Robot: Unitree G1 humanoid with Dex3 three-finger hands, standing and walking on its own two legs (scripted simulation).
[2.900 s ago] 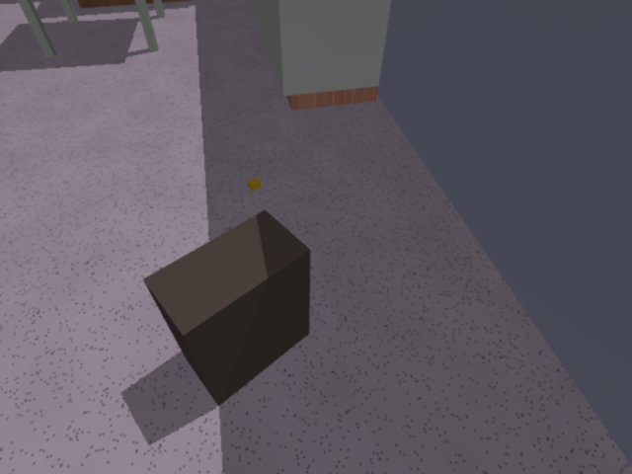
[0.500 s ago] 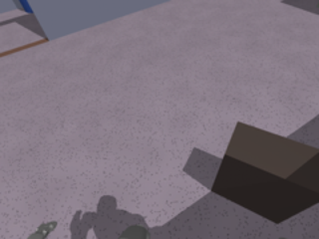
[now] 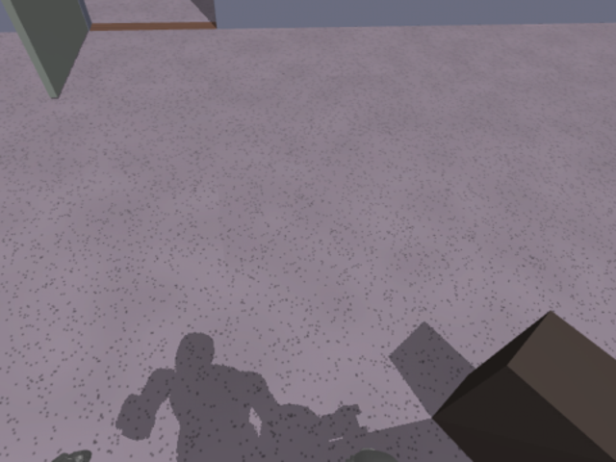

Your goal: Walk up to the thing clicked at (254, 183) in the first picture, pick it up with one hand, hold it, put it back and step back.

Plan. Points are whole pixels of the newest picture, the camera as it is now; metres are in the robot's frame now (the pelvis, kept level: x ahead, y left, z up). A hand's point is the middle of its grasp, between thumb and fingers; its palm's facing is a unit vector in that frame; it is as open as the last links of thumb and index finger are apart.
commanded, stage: walk up
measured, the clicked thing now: out of the picture +0.38 -1.47 -0.74
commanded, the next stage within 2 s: stand in 1.62 s
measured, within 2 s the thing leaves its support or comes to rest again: neither
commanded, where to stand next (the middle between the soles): +0.08 +0.00 m, yaw +19 degrees
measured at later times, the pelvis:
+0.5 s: pelvis -0.01 -0.03 +0.00, yaw +14 degrees
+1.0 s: pelvis +0.00 -0.02 +0.00, yaw +20 degrees
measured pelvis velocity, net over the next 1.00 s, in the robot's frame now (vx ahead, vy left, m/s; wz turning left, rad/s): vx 0.00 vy -0.02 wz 0.35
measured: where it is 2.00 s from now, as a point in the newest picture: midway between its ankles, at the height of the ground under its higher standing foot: outside the picture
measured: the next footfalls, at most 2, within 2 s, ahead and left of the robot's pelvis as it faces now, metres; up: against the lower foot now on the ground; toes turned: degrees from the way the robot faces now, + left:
right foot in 0.16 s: +0.07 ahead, -0.14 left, +0.00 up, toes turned +3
left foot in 0.54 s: +0.04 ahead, +0.12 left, +0.00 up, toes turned +16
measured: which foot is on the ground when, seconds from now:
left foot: down 0.00-0.18, up 0.20-0.52, down 0.54-1.00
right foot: up 0.00-0.14, down 0.16-0.56, up 0.58-0.80, down 0.82-1.00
